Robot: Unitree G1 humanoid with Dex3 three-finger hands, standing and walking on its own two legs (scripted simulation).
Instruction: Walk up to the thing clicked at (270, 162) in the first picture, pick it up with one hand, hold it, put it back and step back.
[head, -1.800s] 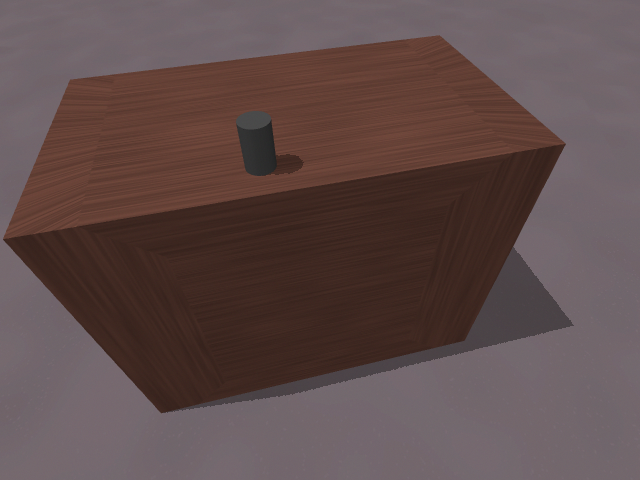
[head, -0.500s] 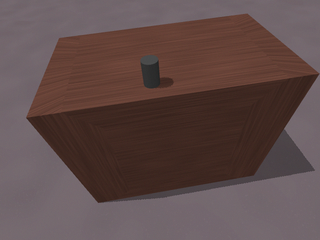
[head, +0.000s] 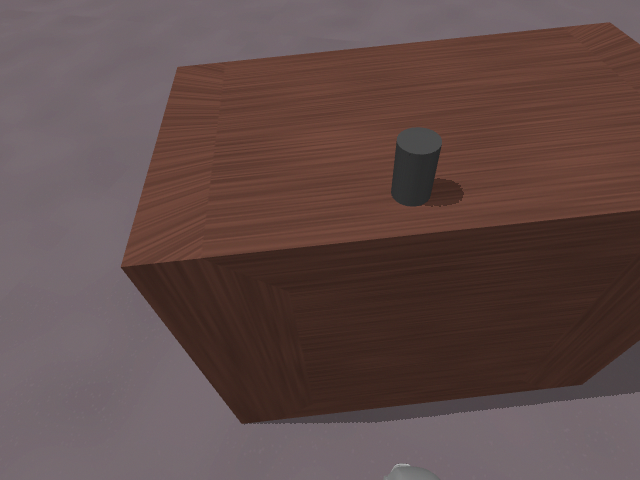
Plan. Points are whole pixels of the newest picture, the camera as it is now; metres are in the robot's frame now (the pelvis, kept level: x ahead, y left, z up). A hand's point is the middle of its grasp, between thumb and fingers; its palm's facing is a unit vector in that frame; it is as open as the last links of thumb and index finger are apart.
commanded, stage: walk up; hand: right
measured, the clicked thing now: (414, 168) +0.51 -0.15 +0.09
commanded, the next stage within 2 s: none
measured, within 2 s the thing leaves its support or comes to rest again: neither
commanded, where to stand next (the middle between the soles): +0.12 +0.05 m, yaw +0 degrees
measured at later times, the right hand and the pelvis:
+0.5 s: hand (456, 442) +0.20 -0.17 -0.15, palm faces -0.14 +0.90 -0.40, open 7.4 cm; pelvis +0.09 +0.09 -0.01, yaw +5 degrees
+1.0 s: hand (488, 457) +0.18 -0.21 -0.16, palm faces -0.06 +0.91 -0.41, open 7.4 cm; pelvis +0.07 +0.06 -0.01, yaw +2 degrees
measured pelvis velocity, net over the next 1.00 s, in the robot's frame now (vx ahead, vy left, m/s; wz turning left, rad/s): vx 0.07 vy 0.06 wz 0.04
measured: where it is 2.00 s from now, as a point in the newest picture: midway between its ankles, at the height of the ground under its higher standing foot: outside the picture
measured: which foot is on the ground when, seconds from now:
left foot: down 0.00-0.06, up 0.08-0.36, down 0.38-1.00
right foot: up 0.00-0.02, down 0.04-0.40, up 0.42-0.68, down 0.70-1.00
